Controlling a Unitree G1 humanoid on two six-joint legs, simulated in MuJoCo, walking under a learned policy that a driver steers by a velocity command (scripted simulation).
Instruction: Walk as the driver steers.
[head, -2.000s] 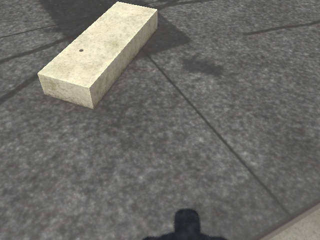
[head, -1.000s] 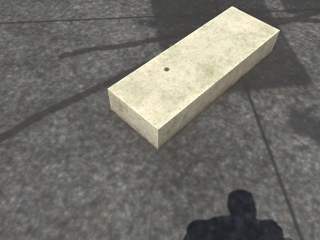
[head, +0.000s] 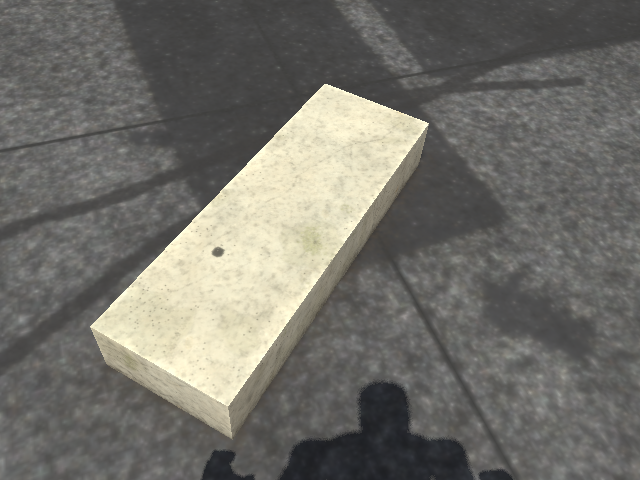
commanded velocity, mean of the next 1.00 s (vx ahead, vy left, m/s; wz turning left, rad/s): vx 0.29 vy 0.00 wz -0.59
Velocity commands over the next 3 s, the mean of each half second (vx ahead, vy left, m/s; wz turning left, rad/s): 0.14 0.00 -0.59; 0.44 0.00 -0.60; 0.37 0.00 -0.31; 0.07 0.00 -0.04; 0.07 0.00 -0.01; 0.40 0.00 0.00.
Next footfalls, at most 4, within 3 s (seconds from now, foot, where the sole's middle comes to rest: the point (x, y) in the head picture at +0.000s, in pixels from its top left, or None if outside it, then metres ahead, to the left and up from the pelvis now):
0.36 right None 0.00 -0.14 -0.78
0.80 left None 0.36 -0.05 -0.78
1.30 right None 0.41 -0.46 -0.78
1.70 left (467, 422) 0.62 -0.33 -0.78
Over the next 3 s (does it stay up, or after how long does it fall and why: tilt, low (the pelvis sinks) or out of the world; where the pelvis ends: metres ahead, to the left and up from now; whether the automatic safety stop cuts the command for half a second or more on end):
stays up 0.65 -0.52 -0.01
